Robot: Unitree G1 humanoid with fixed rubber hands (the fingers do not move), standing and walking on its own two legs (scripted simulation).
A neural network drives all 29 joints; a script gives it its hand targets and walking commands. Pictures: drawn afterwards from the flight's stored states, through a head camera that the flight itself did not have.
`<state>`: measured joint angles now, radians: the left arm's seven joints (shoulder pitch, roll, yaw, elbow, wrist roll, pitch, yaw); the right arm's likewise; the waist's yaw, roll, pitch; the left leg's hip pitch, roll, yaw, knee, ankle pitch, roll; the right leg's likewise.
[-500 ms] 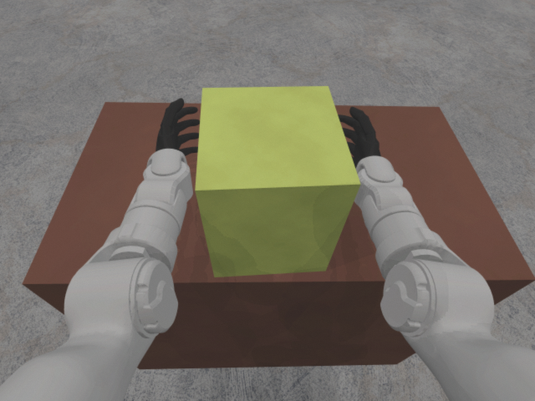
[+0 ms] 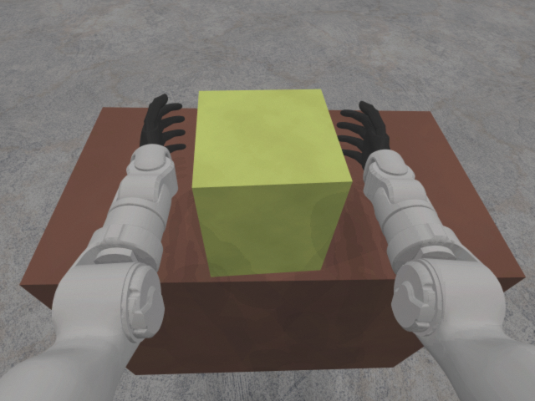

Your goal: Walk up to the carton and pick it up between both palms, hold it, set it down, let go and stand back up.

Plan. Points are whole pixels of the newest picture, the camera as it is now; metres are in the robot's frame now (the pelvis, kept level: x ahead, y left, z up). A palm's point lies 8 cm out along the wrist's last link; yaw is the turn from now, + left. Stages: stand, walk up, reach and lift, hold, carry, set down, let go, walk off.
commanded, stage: set down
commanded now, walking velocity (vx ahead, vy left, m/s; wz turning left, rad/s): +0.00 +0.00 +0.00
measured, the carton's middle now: (263, 186) +0.46 +0.01 +0.06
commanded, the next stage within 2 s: none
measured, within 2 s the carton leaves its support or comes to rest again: neither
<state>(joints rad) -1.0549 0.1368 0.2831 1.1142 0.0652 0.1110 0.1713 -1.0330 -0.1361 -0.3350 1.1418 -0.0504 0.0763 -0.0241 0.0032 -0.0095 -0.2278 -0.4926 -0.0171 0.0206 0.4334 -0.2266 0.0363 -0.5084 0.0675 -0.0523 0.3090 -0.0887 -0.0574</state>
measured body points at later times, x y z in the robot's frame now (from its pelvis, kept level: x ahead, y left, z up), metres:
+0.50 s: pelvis -0.01 -0.01 -0.01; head +0.04 +0.00 +0.44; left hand +0.46 +0.20 +0.13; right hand +0.48 -0.17 +0.13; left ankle -0.03 +0.09 -0.74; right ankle +0.02 -0.08 -0.74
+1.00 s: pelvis -0.02 -0.03 +0.00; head +0.01 -0.02 +0.45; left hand +0.45 +0.20 +0.22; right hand +0.47 -0.18 +0.21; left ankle -0.03 +0.09 -0.74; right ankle +0.02 -0.08 -0.74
